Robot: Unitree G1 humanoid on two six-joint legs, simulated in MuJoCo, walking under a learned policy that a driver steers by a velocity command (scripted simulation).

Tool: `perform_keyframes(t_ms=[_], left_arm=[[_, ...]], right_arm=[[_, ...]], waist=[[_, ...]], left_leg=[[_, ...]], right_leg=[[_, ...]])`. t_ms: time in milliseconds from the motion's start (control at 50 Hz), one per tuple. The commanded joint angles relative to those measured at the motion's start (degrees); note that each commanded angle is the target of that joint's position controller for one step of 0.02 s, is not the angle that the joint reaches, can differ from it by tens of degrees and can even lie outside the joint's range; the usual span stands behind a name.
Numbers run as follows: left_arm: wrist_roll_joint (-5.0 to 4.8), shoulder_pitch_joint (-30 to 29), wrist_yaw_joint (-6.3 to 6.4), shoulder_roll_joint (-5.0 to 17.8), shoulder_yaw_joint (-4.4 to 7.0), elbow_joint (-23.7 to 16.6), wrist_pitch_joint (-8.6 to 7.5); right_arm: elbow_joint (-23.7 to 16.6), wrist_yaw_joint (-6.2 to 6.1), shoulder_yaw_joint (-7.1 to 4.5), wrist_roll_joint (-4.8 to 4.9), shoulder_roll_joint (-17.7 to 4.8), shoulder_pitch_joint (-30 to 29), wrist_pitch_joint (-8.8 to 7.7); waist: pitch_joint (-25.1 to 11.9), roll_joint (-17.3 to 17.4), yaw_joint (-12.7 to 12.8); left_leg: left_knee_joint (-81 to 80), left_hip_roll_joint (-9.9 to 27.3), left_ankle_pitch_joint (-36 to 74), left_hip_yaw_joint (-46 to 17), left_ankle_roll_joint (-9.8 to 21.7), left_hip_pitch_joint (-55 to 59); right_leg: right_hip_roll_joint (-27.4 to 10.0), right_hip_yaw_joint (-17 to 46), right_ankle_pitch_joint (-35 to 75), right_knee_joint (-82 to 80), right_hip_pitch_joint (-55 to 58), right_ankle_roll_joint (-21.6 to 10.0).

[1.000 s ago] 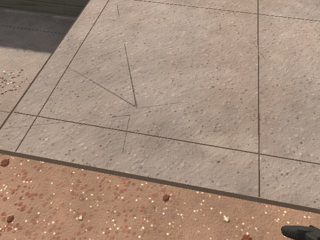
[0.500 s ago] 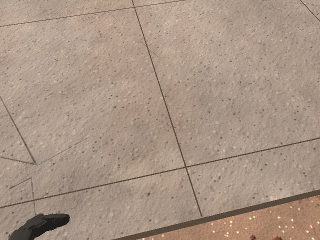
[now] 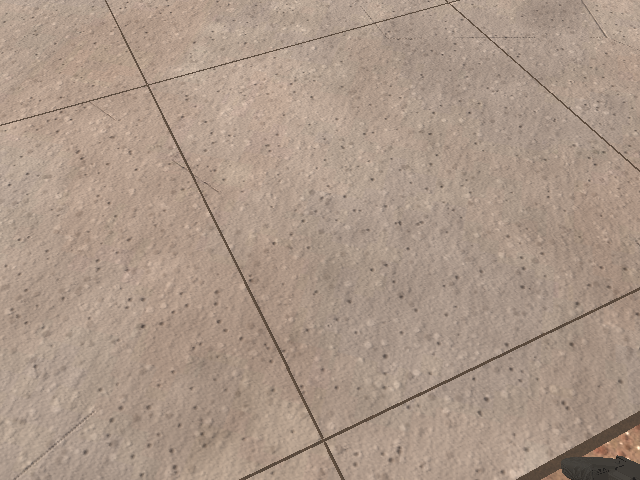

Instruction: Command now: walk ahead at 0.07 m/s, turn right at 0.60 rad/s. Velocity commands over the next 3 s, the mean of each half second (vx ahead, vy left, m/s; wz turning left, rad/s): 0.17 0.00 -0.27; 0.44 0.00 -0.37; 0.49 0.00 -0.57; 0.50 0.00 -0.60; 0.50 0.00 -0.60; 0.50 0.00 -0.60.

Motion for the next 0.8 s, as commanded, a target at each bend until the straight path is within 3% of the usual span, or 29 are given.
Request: perform_keyframes(t_ms=[20, 60, 100, 160, 200, 260, 300, 320, 340, 360, 380, 420, 460, 520, 560, 620, 660, 700, 720, 740, 760, 780, 800], left_arm=[[-0.49, 4.8, 0.53, 10.0, 2.91, -2.2, 1.60], [-0.24, 2.9, 0.64, 7.0, 2.25, -3.2, 2.60], [-0.06, 3.2, 0.55, 3.8, 1.28, -3.3, 2.28], [0.71, 1.4, 0.18, 2.4, 0.34, -3.5, 1.51], [0.71, 0.2, -0.32, 2.6, 0.10, -3.4, 1.28], [0.75, 3.5, -1.35, 2.7, 0.10, -1.3, 1.04], [1.20, 6.0, -1.67, 2.9, 0.11, 0.1, 0.64], [1.43, 9.6, -1.33, 5.2, 0.49, 0.6, 0.31], [1.47, 11.3, -1.43, 12.5, 2.34, 1.2, 0.15], [2.48, 9.0, -1.35, 12.2, 2.29, 0.6, -1.30], [2.33, 5.9, -0.96, 9.2, 1.36, 0.4, -2.75], [0.86, 4.1, -0.81, 5.8, 0.43, 0.7, -4.42], [0.85, 6.0, -0.69, 4.7, 0.07, 1.6, -5.05], [0.69, 7.5, -0.76, 5.2, 0.46, 2.4, -5.25], [0.38, 9.4, -0.84, 6.3, 0.86, 3.4, -5.07], [-0.19, 10.9, -0.96, 8.0, 1.52, 4.5, -4.77], [-0.47, 10.5, -1.03, 8.5, 1.80, 4.8, -4.62], [-0.46, 9.4, -1.06, 8.1, 1.73, 5.0, -4.19], [-0.11, 9.5, -1.09, 6.5, 1.16, 4.9, -4.16], [0.73, 8.7, -1.21, 3.0, -0.07, 3.8, -4.28], [-0.29, 13.3, -0.89, -1.9, -1.38, 1.3, -5.21], [-1.52, 12.2, -0.66, 3.4, 0.01, 2.5, -5.74], [-2.26, 8.5, -0.83, 6.5, 1.06, 2.0, -5.72]], right_arm=[[-4.3, -0.79, -1.81, 0.40, -6.1, 2.4, 1.27], [-4.0, -1.13, -1.79, 0.08, -7.1, 0.0, 2.13], [-3.2, -1.19, -1.87, -0.07, -7.0, 0.1, 2.41], [-2.3, -0.99, -2.23, 0.60, -7.9, 0.6, 2.57], [-1.5, -0.74, -2.54, 1.10, -9.0, 1.2, 2.88], [-0.4, -0.14, -2.57, 2.50, -10.1, 1.5, 3.35], [0.8, 0.31, -1.76, 2.65, -8.1, 2.8, 3.05], [-0.1, 0.78, -0.64, 1.87, -4.6, 1.3, 2.59], [-2.5, 0.93, -0.32, 1.86, -2.7, -1.4, 1.49], [-3.2, 0.46, -2.19, 2.85, -8.5, -4.9, 0.62], [-2.2, 0.48, -2.97, 3.42, -9.6, -1.8, 0.22], [0.1, 0.63, -3.26, 2.24, -8.9, 1.4, -0.28], [0.8, 1.15, -2.89, 1.88, -6.7, 0.8, -0.84], [0.5, 1.78, -1.96, 2.18, -4.4, -1.6, -1.10], [-0.7, 2.11, -1.45, 2.23, -3.7, -5.0, -1.39], [-1.7, 2.76, -1.27, 2.61, -4.7, -6.9, -2.07], [-1.7, 2.87, -1.65, 2.88, -6.5, -5.4, -2.56], [-0.1, 2.52, -2.36, 2.84, -8.1, -0.1, -2.96], [1.6, 1.90, -3.31, 2.65, -10.0, 5.9, -3.06], [2.9, 1.28, -4.31, 1.75, -13.3, 15.2, -3.22], [4.5, 1.24, -5.90, 1.03, -19.2, 20.9, -2.46], [4.3, 1.49, -4.42, 1.18, -13.6, 19.9, -2.52], [3.9, 1.29, -3.42, 1.48, -10.4, 16.1, -2.50]], waist=[[-10.3, 6.1, -1.8], [-5.8, 7.8, -1.3], [-6.0, 9.4, -1.3], [-8.7, 9.7, -2.5], [-9.3, 10.6, -3.4], [-8.6, 10.5, -1.6], [-6.4, 9.0, 0.1], [-5.8, 1.4, 1.3], [-2.4, -13.7, 2.2], [3.3, -10.2, 3.4], [4.5, -9.7, 0.4], [3.0, -8.4, -0.8], [1.5, -5.9, -0.5], [0.9, -5.8, 0.6], [2.0, -5.9, 1.9], [3.1, -5.6, 2.2], [2.9, -6.2, 0.7], [1.1, -6.4, -2.7], [-2.4, -5.6, -5.4], [-10.3, -0.3, -9.6], [-18.8, 18.4, -8.4], [-15.8, 15.5, -9.1], [-8.8, 12.2, -8.2]], left_leg=[[-8.9, 20.7, 12.9, -20.6, 11.6, 21.7], [-12.4, 16.5, 6.3, -14.0, 11.0, 12.5], [-13.5, 14.3, 7.5, -9.4, 11.3, 11.3], [-12.7, 15.7, 10.7, -7.8, 12.7, 13.7], [-12.6, 16.6, 8.8, -8.1, 13.1, 14.3], [-14.8, 15.3, -16.6, -8.0, 10.8, 8.2], [-13.1, 12.5, -27.8, -6.1, 5.9, 0.1], [-1.5, 8.5, -27.5, -1.7, 1.9, -6.7], [12.6, 0.1, -24.8, 6.9, -1.7, -17.4], [21.5, 3.5, -22.6, 0.1, -1.1, -20.1], [24.5, 4.9, -17.9, -1.6, -0.5, -21.6], [24.3, 6.3, -10.7, -1.9, -0.7, -22.7], [23.1, 6.2, -4.1, -0.4, -1.5, -20.5], [14.1, 5.5, 1.7, 1.4, -2.9, -14.9], [7.7, 4.6, 3.1, 1.7, -3.5, -10.4], [2.3, 3.6, 1.9, 1.3, -3.2, -5.8], [-0.1, 3.7, 0.2, 0.3, -2.1, -2.0], [-3.2, 3.0, -0.6, 1.1, -0.6, 6.4], [-4.0, 3.1, -0.9, 1.0, 0.8, 16.1], [-3.5, 11.3, -2.7, -7.0, 3.9, 30.6], [-9.8, 24.9, -17.2, -30.6, 11.5, 46.6], [-15.2, 25.4, -27.0, -37.7, 12.0, 42.7], [-15.7, 24.3, -26.0, -29.9, 10.1, 36.7]], right_leg=[[-6.2, -2.4, 1.1, 17.8, -14.8, 4.3], [-7.2, -4.6, 5.5, 15.4, -11.3, 4.7], [-6.8, -7.1, 6.5, 8.8, -8.1, 4.7], [-8.3, -8.0, 7.2, -2.1, -3.5, 3.9], [-8.7, -8.8, 9.5, -8.6, -0.5, 3.2], [-7.1, -12.5, 16.4, -22.5, 9.6, 0.3], [-6.8, -12.4, 14.4, -28.3, 18.2, -2.9], [-15.3, -0.3, 5.2, -34.6, 22.3, -6.4], [-26.5, 18.9, -11.3, -44.3, 19.2, -13.9], [-28.8, 25.1, -13.0, -49.0, 13.5, -17.2], [-27.2, 21.5, -9.0, -48.7, 14.3, -15.7], [-23.8, 13.8, 1.3, -47.9, 18.7, -12.3], [-21.5, 8.0, 10.7, -48.1, 19.5, -11.1], [-19.3, 1.5, 18.1, -48.2, 17.8, -10.6], [-19.1, 0.8, 19.8, -47.8, 15.0, -11.0], [-20.3, 2.4, 19.9, -46.3, 13.2, -11.7], [-21.6, 4.8, 19.6, -44.8, 13.3, -11.1], [-20.9, 5.0, 23.6, -40.4, 12.3, -9.6], [-18.1, 3.1, 28.9, -33.7, 9.5, -8.0], [-13.9, -0.5, 25.3, -17.5, 2.1, -5.6], [-5.7, -7.5, 5.6, 3.1, -16.4, -1.5], [-7.5, -1.6, 0.9, 12.9, -22.2, -1.1], [-10.0, -1.5, 5.3, 15.8, -25.2, -1.8]])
